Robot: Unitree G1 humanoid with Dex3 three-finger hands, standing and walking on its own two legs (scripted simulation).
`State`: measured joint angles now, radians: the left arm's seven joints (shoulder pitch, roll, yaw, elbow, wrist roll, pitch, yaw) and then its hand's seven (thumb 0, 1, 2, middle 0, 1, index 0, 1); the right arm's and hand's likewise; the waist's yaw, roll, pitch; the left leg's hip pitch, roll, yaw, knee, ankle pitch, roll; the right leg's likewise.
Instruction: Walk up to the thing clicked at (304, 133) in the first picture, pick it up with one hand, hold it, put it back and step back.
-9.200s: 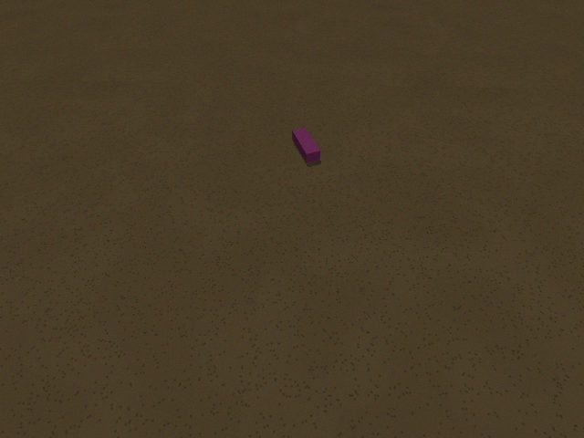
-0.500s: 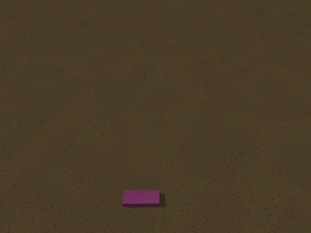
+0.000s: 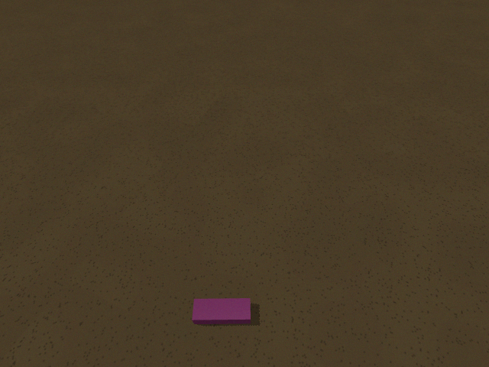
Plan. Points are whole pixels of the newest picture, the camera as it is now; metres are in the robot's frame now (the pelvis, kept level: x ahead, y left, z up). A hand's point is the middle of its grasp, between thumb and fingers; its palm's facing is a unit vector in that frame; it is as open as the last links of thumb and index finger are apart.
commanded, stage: stand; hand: left
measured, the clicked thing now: (222, 311) +0.42 +0.12 -0.75
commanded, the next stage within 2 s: none
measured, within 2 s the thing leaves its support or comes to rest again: neither
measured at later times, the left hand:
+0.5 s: hand out of the picture +0.07 +0.26 -0.16, palm faces -0.02 -0.94 -0.34, open 7.4 cm
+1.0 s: hand out of the picture +0.06 +0.26 -0.16, palm faces -0.03 -0.94 -0.35, open 7.4 cm
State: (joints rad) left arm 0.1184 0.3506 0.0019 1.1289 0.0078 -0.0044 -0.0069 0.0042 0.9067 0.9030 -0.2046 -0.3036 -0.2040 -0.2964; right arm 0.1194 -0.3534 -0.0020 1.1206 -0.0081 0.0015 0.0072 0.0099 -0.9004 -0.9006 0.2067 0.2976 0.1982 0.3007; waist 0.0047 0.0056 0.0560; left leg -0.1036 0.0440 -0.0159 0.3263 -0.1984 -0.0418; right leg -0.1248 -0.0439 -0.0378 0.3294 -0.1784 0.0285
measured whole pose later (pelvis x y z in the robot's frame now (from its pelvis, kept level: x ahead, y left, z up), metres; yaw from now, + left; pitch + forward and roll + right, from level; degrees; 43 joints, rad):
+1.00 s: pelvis +0.00 +0.00 +0.00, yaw +0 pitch -2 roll +0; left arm 0.13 0.35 0.00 1.12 0.01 0.00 -0.01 0.00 0.91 0.90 -0.20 -0.30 -0.20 -0.30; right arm 0.12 -0.35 0.00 1.11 -0.01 0.00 0.01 0.01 -0.90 -0.90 0.21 0.30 0.20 0.30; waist 0.01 0.01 0.06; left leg -0.10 0.04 -0.01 0.33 -0.20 -0.04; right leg -0.12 -0.05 -0.03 0.33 -0.18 0.03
